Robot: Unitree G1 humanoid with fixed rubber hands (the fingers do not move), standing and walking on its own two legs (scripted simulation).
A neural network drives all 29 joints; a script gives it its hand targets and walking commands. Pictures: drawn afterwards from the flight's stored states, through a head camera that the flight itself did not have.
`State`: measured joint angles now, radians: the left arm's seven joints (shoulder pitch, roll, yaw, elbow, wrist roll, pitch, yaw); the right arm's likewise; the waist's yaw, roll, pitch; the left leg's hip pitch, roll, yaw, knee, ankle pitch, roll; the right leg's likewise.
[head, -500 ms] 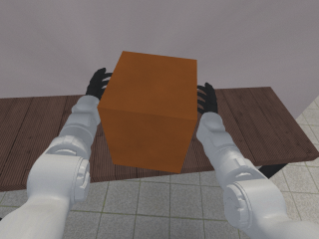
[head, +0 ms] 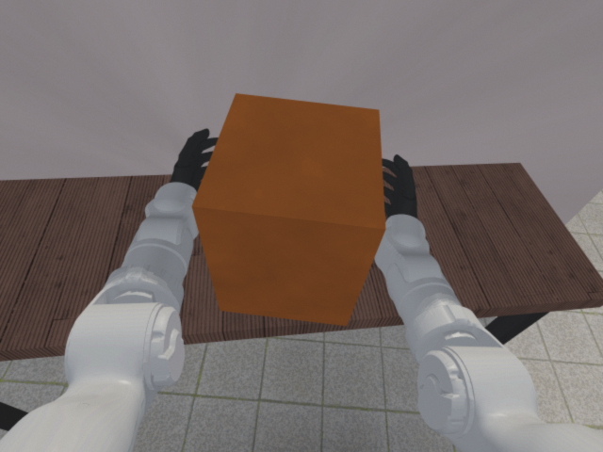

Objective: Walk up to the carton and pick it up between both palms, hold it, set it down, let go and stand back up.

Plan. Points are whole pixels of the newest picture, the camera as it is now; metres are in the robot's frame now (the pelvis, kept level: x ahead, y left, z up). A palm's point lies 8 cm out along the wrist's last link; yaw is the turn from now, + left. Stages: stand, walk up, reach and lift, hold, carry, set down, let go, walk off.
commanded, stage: reach and lift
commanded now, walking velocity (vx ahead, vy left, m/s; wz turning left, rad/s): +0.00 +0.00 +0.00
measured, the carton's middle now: (294, 216) +0.43 -0.01 +0.05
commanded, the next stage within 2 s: none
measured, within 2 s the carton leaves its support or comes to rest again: leaves its support in 1.20 s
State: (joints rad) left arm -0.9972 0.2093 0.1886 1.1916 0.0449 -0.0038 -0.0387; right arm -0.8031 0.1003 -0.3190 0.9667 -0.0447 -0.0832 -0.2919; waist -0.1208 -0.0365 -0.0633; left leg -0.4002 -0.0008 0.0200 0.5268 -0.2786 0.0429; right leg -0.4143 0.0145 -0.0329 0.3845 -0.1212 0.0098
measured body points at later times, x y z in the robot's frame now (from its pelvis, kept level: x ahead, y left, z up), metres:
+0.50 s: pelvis +0.02 +0.01 +0.01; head +0.05 +0.04 +0.46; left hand +0.47 +0.14 +0.10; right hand +0.40 -0.15 +0.08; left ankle -0.01 +0.08 -0.74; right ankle +0.04 -0.13 -0.74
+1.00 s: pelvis +0.03 +0.01 +0.01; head +0.06 +0.05 +0.46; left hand +0.46 +0.14 +0.10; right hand +0.40 -0.15 +0.08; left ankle -0.01 +0.08 -0.74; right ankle +0.04 -0.13 -0.74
